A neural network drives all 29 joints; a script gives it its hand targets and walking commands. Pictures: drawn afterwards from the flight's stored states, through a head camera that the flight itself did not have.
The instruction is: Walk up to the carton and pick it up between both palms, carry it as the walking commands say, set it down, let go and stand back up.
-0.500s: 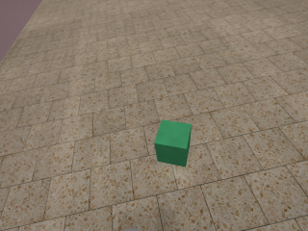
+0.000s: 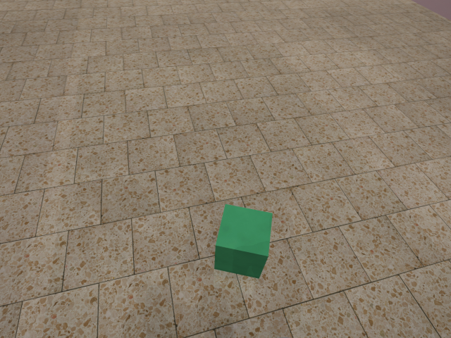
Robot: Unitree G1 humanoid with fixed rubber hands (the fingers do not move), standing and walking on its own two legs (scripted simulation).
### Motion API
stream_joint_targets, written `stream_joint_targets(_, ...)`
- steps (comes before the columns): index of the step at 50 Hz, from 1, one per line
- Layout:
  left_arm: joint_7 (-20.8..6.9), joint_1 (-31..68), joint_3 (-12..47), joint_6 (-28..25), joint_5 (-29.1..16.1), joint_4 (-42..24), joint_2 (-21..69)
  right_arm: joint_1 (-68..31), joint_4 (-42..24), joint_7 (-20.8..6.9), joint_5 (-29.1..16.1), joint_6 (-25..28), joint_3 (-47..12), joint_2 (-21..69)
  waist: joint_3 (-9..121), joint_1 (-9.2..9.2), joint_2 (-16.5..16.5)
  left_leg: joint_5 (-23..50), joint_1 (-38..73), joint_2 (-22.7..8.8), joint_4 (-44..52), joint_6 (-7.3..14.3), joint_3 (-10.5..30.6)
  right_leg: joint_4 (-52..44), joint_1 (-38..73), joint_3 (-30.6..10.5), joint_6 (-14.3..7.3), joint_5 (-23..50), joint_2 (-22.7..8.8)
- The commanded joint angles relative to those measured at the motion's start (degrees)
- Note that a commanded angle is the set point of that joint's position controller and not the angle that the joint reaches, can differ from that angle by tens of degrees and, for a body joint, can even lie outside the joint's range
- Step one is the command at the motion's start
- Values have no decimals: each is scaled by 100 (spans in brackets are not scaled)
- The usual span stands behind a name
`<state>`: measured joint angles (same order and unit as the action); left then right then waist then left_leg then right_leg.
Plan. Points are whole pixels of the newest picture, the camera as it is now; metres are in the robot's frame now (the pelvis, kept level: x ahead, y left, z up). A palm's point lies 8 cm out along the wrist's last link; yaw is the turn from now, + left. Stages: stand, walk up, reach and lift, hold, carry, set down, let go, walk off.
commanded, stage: walk up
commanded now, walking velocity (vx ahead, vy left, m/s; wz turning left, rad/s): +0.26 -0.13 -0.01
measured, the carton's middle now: (242, 241) +0.62 -0.11 -0.66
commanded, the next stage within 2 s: none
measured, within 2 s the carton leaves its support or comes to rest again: neither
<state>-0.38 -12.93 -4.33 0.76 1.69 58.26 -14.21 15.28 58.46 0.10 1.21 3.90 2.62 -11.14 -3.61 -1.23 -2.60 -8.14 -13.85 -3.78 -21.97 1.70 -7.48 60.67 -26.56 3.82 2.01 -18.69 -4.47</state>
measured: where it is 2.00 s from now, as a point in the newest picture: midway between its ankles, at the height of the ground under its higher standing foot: outside the picture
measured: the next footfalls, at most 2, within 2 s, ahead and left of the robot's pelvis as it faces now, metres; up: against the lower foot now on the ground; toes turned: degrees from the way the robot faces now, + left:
right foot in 0.24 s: +0.14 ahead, -0.18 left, +0.00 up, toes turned -6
left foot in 0.68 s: +0.08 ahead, +0.15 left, +0.00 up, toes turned +5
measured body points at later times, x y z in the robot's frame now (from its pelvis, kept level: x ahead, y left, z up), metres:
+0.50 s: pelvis +0.05 -0.04 +0.00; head +0.08 -0.07 +0.45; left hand +0.10 +0.23 -0.13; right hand +0.10 -0.30 -0.17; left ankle +0.02 +0.11 -0.68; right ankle +0.10 -0.17 -0.75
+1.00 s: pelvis +0.04 +0.03 -0.01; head +0.05 +0.04 +0.44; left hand +0.06 +0.26 -0.17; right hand +0.11 -0.20 -0.15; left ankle +0.04 +0.14 -0.75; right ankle +0.04 -0.10 -0.75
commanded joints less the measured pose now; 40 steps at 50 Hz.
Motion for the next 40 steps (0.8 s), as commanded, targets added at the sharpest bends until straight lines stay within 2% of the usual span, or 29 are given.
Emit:
stream_joint_targets(1, -85, -405, -22, 130, -13, -43, -63, 243, -105, 19, 30, 28, 145, -745, 217, 144, 1328, 390, 334, -1490, 1196, 405, 1301, -358, -191, -256, 32, 443, -268)
stream_joint_targets(3, -117, -20, 3, 126, -27, -133, -42, 397, -40, 24, 48, 14, 151, -758, 35, 64, 1384, -245, 316, -1417, 1389, 416, 1218, -932, -207, -145, 57, 537, -246)
stream_joint_targets(4, -121, 158, 33, 97, -41, -202, 10, 433, -6, 24, 47, 24, 136, -734, -15, 39, 1463, -498, 240, -1278, 1448, 386, 1042, -1386, -29, -67, 40, 604, -226)
stream_joint_targets(5, -117, 381, 85, 48, -52, -295, 122, 413, 93, 17, 24, 4, 112, -615, 9, 15, 1705, -708, 83, -959, 1486, 370, 688, -1884, 322, 102, 11, 610, -149)
stream_joint_targets(6, -97, 489, 94, 24, -70, -315, 137, 474, 145, 18, 39, -21, 117, -637, -9, -59, 1712, -679, 75, -913, 1480, 432, 649, -2113, 466, 215, 18, 550, -73)
stream_joint_targets(7, -60, 519, 104, 7, -92, -315, 138, 555, 184, 26, 49, -37, 119, -683, -12, -107, 1537, -554, 137, -991, 1418, 517, 734, -2270, 529, 245, 26, 453, -57)
stream_joint_targets(8, -17, 493, 127, -15, -105, -300, 153, 599, 220, 43, 51, -58, 110, -710, -4, -113, 1317, -136, 252, -1063, 1276, 596, 821, -2474, 594, 228, 27, 347, -29)
stream_joint_targets(10, 122, 44, 145, -90, -165, -128, 144, 475, 302, 82, -47, -157, 109, -831, 156, 80, 894, 2318, 571, -974, 416, 493, 683, -3528, 1245, 100, 3, 937, 111)
stream_joint_targets(11, 173, -200, 137, -164, -160, -75, 37, 487, 288, 76, -122, -183, 95, -794, 413, 139, 849, 2270, 586, -785, 142, 265, 561, -4141, 1764, 117, -48, 1534, -12)
stream_joint_targets(12, 206, -371, 96, -228, -107, -36, -165, 527, 254, 73, -162, -200, 39, -566, 655, 163, 717, 1492, 361, -620, 19, 17, 561, -4169, 2303, -139, -115, 2231, -406)
stream_joint_targets(13, 206, -425, 60, -279, -58, -49, -414, 681, 170, 79, -149, -234, -5, -282, 741, 93, 145, 32, -60, -349, -234, -190, 429, -3992, 2629, -663, -156, 3277, -1001)
stream_joint_targets(14, 195, -32, 83, -223, -115, -113, -615, 998, 220, 122, -146, -297, -69, -99, 722, -20, -788, -1105, -156, -91, -302, -417, 180, -4072, 2406, -953, -579, 3655, -1341)
stream_joint_targets(16, 209, -210, -62, -149, -49, -45, -783, 739, 193, 136, -64, -549, 105, -567, 435, 240, -1193, -1840, -607, 107, -1271, -372, 212, -4481, 2261, -1603, -900, 2685, -1657)
stream_joint_targets(17, 230, 10, 25, -151, -37, -100, -570, 648, 184, 123, -87, -590, 65, -429, 408, 179, -1270, -1948, -473, 63, -1570, -325, 408, -4592, 1964, -1434, -939, 2635, -1529)
stream_joint_targets(18, 283, 25, 25, -153, -20, -134, -561, 572, 160, 103, -71, -630, 99, -472, 329, 187, -1177, -2081, -665, 91, -2078, -359, 506, -4575, 1864, -1472, -1003, 2945, -1638)
stream_joint_targets(19, 386, -320, -74, -119, -34, -82, -805, 457, 58, 66, -11, -706, 204, -675, 298, 286, -694, -2183, -1169, 125, -2937, -432, 717, -4469, 2015, -1749, -1145, 3306, -2003)
stream_joint_targets(20, 458, -479, -111, -100, -66, -94, -896, 332, -49, 32, 16, -747, 232, -685, 415, 310, -434, -2045, -1421, 44, -3494, -481, 955, -4367, 2035, -1705, -1196, 3534, -2154)
stream_joint_targets(22, 453, -313, -99, -95, -68, -237, -791, 233, -194, -21, 26, -766, 224, -583, 572, 232, -593, -1630, -1414, 64, -3955, -506, 990, -4297, 1724, -1243, -1084, 3217, -1886)
stream_joint_targets(25, 390, -318, -144, -73, -15, -248, -781, 24, -418, -113, 47, -819, 175, -514, 479, 230, -987, -1474, -1261, 134, -3327, -525, 767, -4432, 1346, -899, -879, 2238, -1483)
stream_joint_targets(28, 348, -345, -221, -53, 14, -269, -1007, -191, -619, -168, 20, -841, 113, -491, 456, 282, -1191, -1620, -997, 188, -2425, -513, 574, -4558, 1206, -954, -894, 1444, -1476)
stream_joint_targets(31, 259, -94, -265, 3, 8, -305, -1122, -104, -698, -178, -31, -774, 81, -501, 578, 163, -1326, -1286, -152, 312, -1289, -433, 340, -4503, 929, -837, -740, 915, -1366)
stream_joint_targets(32, 185, 81, -214, 30, -14, -306, -961, 143, -596, -143, -67, -701, 19, -385, 706, -2, -1264, -805, 523, 427, -470, -392, 120, -4291, 744, -556, -595, 444, -1035)
stream_joint_targets(33, 118, -157, -52, 48, -23, -163, -439, 319, -466, -68, -66, -565, -17, -288, 790, -62, -749, -460, 1396, 182, 170, -431, 344, -3912, 420, -138, -399, -105, -471)
stream_joint_targets(34, 94, -361, 78, 66, -20, -121, 19, 463, -404, -13, 11, -442, 81, -770, 646, -71, 702, -648, 1409, -689, 861, -437, 1279, -3139, 89, 33, -160, -372, -213)
stream_joint_targets(35, 136, -409, 191, 96, -23, -280, 199, 68, -607, 29, 37, -385, 171, -1311, 251, 80, 1885, -1053, 367, -1837, 1573, -13, 2610, -2769, -189, 68, 39, -1110, 74)
stream_joint_targets(36, 125, -82, 94, 196, -63, -268, -188, -192, -563, 14, 40, -390, 189, -1392, -53, 25, 1737, -1482, -427, -1797, 1622, 279, 2466, -2349, 286, -394, -13, -985, -23)
stream_joint_targets(37, 84, -70, 88, 213, -101, -227, -306, -452, -532, 4, 10, -376, 112, -1132, -129, 142, 1537, -1469, -416, -1360, 1493, 227, 2089, -2218, 415, -567, -97, -536, -25)
stream_joint_targets(39, 57, -430, 72, 173, -113, 2, -325, -774, -523, 53, -31, -332, 27, -774, 22, 322, 1465, -563, 81, -851, 1154, 157, 1386, -2014, 425, -482, -112, -37, 77)
stream_joint_targets(40, 69, -531, 78, 147, -102, 78, -281, -693, -487, 81, -26, -288, 23, -714, 151, 312, 1406, 251, 305, -847, 973, 226, 1276, -1990, 490, -436, -101, -46, 108)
